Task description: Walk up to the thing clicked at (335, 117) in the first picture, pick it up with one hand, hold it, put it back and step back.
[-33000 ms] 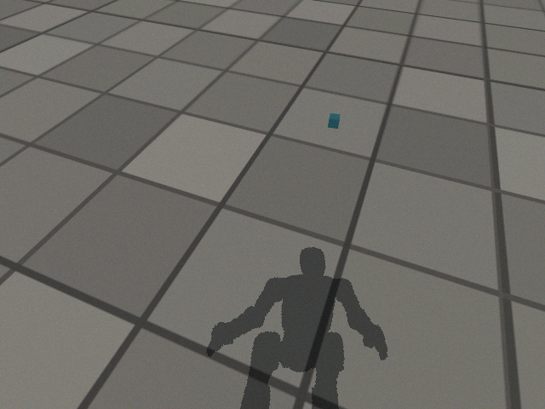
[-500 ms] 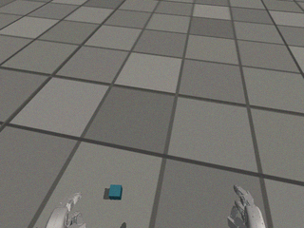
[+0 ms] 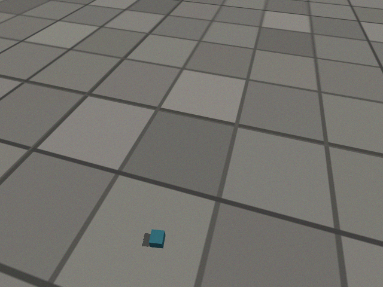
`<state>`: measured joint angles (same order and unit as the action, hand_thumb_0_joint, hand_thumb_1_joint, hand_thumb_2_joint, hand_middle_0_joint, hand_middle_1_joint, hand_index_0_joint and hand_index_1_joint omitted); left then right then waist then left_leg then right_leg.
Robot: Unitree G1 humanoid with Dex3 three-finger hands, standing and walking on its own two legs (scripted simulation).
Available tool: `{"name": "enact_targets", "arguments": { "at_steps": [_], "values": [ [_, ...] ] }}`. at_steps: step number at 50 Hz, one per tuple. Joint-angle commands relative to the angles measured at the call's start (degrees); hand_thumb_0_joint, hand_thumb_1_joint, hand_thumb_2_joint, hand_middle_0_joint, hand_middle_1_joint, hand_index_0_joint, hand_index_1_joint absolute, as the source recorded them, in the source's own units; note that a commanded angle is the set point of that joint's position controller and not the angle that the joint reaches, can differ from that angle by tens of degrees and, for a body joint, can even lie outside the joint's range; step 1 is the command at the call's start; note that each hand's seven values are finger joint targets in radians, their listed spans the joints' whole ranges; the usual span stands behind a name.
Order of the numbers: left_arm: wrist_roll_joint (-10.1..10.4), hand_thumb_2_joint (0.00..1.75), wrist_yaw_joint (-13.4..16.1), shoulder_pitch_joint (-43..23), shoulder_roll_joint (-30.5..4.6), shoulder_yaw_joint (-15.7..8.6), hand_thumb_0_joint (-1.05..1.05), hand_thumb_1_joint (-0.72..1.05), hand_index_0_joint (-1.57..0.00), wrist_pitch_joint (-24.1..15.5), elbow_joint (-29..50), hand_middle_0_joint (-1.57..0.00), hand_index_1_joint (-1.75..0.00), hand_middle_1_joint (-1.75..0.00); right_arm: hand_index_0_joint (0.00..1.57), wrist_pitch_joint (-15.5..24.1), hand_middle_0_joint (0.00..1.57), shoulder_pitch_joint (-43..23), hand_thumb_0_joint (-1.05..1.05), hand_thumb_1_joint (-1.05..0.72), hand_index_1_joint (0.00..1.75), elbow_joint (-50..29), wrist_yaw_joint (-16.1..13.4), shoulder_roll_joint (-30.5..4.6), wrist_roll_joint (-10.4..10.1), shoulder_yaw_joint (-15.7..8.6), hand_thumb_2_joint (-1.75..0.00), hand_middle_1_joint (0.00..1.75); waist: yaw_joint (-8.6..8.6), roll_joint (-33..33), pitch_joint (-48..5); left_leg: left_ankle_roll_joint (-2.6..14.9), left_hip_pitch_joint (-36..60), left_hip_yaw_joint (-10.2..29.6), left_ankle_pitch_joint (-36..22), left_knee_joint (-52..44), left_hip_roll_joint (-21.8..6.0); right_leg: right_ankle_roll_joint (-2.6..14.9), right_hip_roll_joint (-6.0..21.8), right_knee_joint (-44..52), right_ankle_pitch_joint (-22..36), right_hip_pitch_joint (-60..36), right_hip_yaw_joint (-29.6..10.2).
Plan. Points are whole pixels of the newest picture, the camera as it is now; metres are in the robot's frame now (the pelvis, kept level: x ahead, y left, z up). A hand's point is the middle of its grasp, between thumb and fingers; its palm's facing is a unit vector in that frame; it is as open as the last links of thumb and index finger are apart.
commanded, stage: stand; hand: left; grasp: from above
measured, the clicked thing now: (157, 238) +0.47 +0.20 -0.73
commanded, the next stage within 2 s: none
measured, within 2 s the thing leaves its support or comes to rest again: neither
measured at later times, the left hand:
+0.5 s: hand out of the picture +0.03 +0.23 -0.14, palm faces +0.03 -0.94 -0.34, open 7.4 cm
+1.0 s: hand out of the picture +0.06 +0.22 -0.14, palm faces +0.02 -0.94 -0.34, open 7.4 cm
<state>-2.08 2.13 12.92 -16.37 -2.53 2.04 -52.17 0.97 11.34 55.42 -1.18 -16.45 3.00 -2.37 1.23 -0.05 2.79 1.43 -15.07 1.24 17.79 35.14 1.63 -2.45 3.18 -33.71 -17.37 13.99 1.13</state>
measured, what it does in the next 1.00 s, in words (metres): stands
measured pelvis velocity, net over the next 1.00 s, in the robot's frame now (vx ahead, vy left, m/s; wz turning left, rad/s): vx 0.00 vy -0.02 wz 0.01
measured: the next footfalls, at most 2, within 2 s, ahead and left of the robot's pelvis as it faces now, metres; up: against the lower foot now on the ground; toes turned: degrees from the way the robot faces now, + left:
none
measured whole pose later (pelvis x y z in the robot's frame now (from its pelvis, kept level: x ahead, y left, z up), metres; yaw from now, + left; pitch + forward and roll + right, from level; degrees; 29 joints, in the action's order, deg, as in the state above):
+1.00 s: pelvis +0.00 -0.02 +0.02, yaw +0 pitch -4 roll +0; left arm -1.0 0.9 7.6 -17.1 -1.6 0.1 -65.5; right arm 0.2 8.5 64.9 -0.9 -18.1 1.4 -0.8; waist 0.2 -1.2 4.2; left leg -0.7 -5.8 2.4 9.8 19.7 0.0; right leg -0.6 1.6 -20.0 -10.5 5.4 2.4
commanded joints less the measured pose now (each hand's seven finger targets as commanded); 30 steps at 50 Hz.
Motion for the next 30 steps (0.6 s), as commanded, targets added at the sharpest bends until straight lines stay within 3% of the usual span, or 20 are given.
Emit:
{"name": "enact_targets", "arguments": {
  "at_steps": [1,3,5,8,10,13,17,19,23,25,30],
  "values": [
    [-0.1,0.90,0.5,-3.5,-9.4,-2.2,0.00,0.90,-0.20,-2.7,0.3,-0.20,-0.30,-0.30,0.20,1.0,0.20,-3.2,0.00,-0.90,0.30,-2.0,-0.8,-9.9,-0.9,-2.4,-0.90,0.30,-0.41,-0.5,-3.0,1.04,4.2,7.2,-11.2,-11.4,-5.2,3.28,2.8,9.7,8.0,-4.0,-3.5],
    [0.1,0.90,0.5,-3.8,-9.2,-1.9,0.00,0.90,-0.20,-2.6,-1.6,-0.20,-0.30,-0.30,0.20,0.6,0.20,-3.0,0.00,-0.90,0.30,-0.6,-0.9,-10.4,-1.0,-2.4,-0.90,0.30,-0.61,-2.0,-1.7,1.03,3.4,7.8,-7.5,-14.0,-5.6,2.96,2.5,11.1,5.9,-5.3,-3.1],
    [0.2,0.90,0.5,-3.3,-9.6,-1.8,0.00,0.90,-0.20,-2.6,-3.3,-0.20,-0.30,-0.30,0.20,0.7,0.20,-3.4,0.00,-0.90,0.30,0.4,-0.8,-10.3,-1.2,-2.3,-0.90,0.30,-0.29,-1.5,-2.4,0.90,5.7,7.8,-10.5,-14.9,-6.0,2.91,2.8,11.8,7.6,-6.2,-3.0],
    [0.0,0.90,0.5,-2.9,-9.3,-1.4,0.00,0.90,-0.20,-2.4,-5.7,-0.20,-0.30,-0.30,0.20,0.4,0.20,-3.9,0.00,-0.90,0.30,1.7,-0.8,-10.4,-1.4,-2.2,-0.90,0.30,-0.16,-1.5,-0.3,0.70,5.0,8.4,-6.4,-17.2,-6.2,2.61,2.6,13.0,5.8,-6.3,-2.5],
    [0.0,0.90,0.5,-3.5,-9.8,-1.4,0.00,0.90,-0.20,-2.5,-6.5,-0.20,-0.30,-0.30,0.20,0.3,0.20,-4.1,0.00,-0.90,0.30,2.4,-0.8,-10.4,-1.4,-2.2,-0.90,0.30,-0.39,-0.6,-0.8,0.52,6.2,7.8,-8.7,-17.1,-6.0,2.56,3.0,13.9,6.9,-6.7,-2.7],
    [0.1,0.90,0.4,-3.5,-10.0,-1.3,0.00,0.90,-0.20,-2.5,-7.7,-0.20,-0.30,-0.30,0.20,0.1,0.20,-3.7,0.00,-0.90,0.30,3.5,-0.8,-10.5,-1.4,-2.1,-0.90,0.30,-0.41,-1.2,0.6,0.42,5.4,8.1,-5.2,-18.7,-6.2,2.39,2.9,14.8,5.6,-6.7,-2.8],
    [0.1,0.90,0.4,-4.0,-10.1,-1.2,0.00,0.90,-0.20,-2.6,-8.7,-0.20,-0.30,-0.30,0.20,0.1,0.20,-4.5,0.00,-0.90,0.30,4.1,-0.7,-10.5,-1.4,-1.9,-0.90,0.30,-0.31,-0.9,0.2,0.41,6.2,7.9,-6.3,-19.1,-6.4,2.48,3.4,15.5,6.1,-7.4,-3.1],
    [0.1,0.90,0.3,-3.9,-10.5,-1.2,0.00,0.90,-0.20,-2.5,-9.0,-0.20,-0.30,-0.30,0.20,0.0,0.20,-4.6,0.00,-0.90,0.30,4.4,-0.6,-10.8,-1.4,-1.9,-0.90,0.30,-0.18,-0.8,1.3,0.23,5.1,8.2,-3.4,-20.3,-6.4,2.43,3.0,15.8,4.6,-6.7,-2.8],
    [0.2,0.90,0.3,-4.6,-10.8,-1.1,0.00,0.90,-0.20,-2.9,-9.4,-0.20,-0.30,-0.30,0.20,0.1,0.20,-4.4,0.00,-0.90,0.30,5.0,-0.3,-10.7,-1.6,-1.7,-0.90,0.30,-0.46,0.2,0.4,0.31,6.0,7.4,-7.0,-19.3,-6.4,2.44,3.7,17.1,4.8,-7.7,-3.5],
    [0.2,0.90,0.1,-4.4,-11.1,-1.1,0.00,0.90,-0.20,-2.9,-9.6,-0.20,-0.30,-0.30,0.20,0.1,0.20,-4.9,0.00,-0.90,0.30,5.0,-0.3,-11.2,-1.6,-1.7,-0.90,0.30,-0.47,-0.3,1.9,0.11,5.5,7.5,-4.5,-19.7,-6.2,2.33,3.3,17.5,3.2,-6.4,-3.4],
    [0.5,0.90,0.0,-5.4,-11.6,-1.2,0.00,0.90,-0.20,-3.0,-9.9,-0.20,-0.30,-0.30,0.20,-0.2,0.20,-4.8,0.00,-0.90,0.30,5.3,-0.1,-11.2,-1.7,-1.4,-0.90,0.30,-0.52,0.0,1.1,0.33,4.9,7.2,-4.6,-19.5,-6.4,2.55,3.7,18.1,2.2,-7.7,-3.9]
  ]
}}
